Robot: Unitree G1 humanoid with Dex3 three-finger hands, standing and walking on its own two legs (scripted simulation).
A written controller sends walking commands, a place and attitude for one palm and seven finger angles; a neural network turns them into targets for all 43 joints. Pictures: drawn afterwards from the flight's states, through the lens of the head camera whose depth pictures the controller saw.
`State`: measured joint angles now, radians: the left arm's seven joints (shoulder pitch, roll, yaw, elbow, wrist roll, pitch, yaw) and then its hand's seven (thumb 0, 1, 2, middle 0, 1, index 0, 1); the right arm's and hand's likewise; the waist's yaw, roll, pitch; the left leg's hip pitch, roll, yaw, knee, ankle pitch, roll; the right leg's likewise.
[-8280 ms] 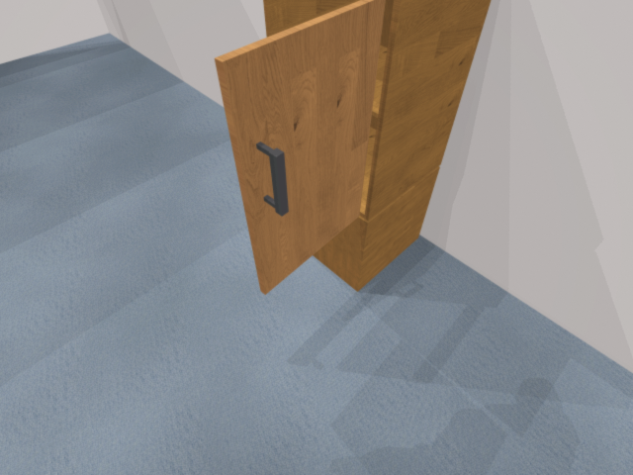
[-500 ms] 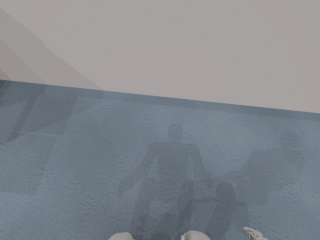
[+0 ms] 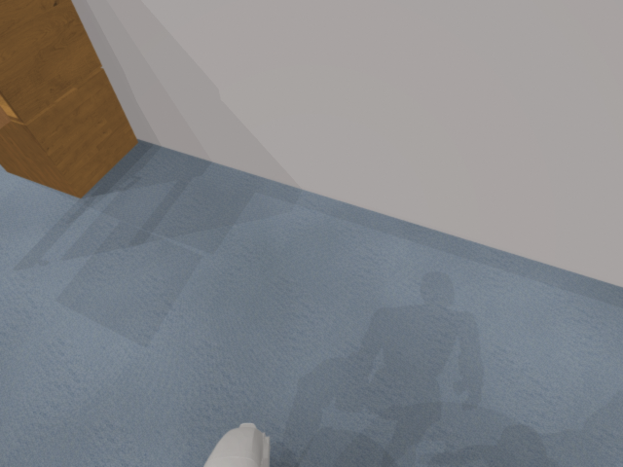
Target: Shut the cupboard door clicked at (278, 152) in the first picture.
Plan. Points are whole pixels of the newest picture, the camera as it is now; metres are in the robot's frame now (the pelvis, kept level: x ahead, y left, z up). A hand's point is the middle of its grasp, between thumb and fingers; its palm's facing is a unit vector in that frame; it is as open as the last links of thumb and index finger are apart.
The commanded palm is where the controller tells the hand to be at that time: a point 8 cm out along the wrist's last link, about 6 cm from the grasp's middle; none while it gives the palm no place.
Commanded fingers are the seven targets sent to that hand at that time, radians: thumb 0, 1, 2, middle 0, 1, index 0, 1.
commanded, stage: walk to a spot facing it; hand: left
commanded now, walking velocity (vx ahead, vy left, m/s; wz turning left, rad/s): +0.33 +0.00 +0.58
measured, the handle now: out of the picture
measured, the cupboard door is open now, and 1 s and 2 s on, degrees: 93 93 93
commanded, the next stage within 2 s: turn to face it in 1.66 s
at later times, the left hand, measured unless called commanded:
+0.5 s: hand (161, 375) +0.26 +0.26 -0.16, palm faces +0.20 -0.96 -0.18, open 7.4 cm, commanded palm none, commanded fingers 0.00 0.90 0.90 -0.20 -0.30 -0.20 -0.30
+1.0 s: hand (190, 359) +0.29 +0.22 -0.18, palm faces +0.46 -0.87 -0.19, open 7.2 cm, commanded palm none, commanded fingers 0.00 0.90 0.90 -0.20 -0.30 -0.20 -0.30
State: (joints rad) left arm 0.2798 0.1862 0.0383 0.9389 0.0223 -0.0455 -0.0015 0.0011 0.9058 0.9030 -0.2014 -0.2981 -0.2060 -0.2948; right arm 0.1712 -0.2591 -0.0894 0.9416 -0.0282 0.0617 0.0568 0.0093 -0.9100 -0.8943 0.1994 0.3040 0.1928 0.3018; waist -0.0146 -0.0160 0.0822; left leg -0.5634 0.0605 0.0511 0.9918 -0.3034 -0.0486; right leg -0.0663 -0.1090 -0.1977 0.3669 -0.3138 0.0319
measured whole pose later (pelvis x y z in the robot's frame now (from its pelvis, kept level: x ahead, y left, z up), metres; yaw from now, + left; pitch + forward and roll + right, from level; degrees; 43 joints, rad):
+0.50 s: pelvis +0.19 +0.05 +0.00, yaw +11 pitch +1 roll +1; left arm 0.14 0.22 0.06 0.91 0.03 -0.01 -0.04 0.00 0.91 0.90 -0.20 -0.30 -0.20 -0.29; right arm 0.28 -0.17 -0.04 1.00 -0.02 -0.05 0.01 0.00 -0.92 -0.89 0.20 0.30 0.20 0.30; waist 0.00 -0.04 0.05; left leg -0.10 -0.02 0.04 0.37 -0.28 0.03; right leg -0.57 -0.14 -0.05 0.81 -0.17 0.07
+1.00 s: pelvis +0.41 +0.08 -0.01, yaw +24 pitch +0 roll -1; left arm 0.38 0.19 0.04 1.09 0.02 -0.08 0.01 -0.01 0.93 0.90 -0.20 -0.30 -0.20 -0.29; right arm 0.10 -0.19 -0.06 1.00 -0.03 -0.01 0.05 0.01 -0.91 -0.89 0.20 0.30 0.19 0.30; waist 0.04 -0.01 0.07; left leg -0.54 0.08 0.11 0.71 -0.21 0.02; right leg 0.03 -0.07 -0.30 0.35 -0.36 0.04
